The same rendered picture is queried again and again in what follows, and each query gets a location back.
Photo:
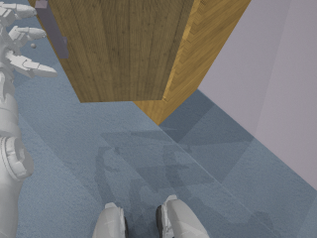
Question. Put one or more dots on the robot left forearm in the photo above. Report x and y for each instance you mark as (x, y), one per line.
(9, 111)

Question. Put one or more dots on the cupboard door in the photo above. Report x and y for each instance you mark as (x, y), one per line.
(119, 50)

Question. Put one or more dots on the handle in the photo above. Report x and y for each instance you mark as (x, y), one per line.
(46, 15)

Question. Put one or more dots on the robot left upper arm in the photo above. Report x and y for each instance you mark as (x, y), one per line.
(16, 164)

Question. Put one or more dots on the robot right thigh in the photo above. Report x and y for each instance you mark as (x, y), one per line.
(184, 223)

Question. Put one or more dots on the left robot hand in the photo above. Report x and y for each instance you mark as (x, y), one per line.
(17, 38)

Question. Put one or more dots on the robot right shin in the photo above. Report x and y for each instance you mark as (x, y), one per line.
(167, 232)

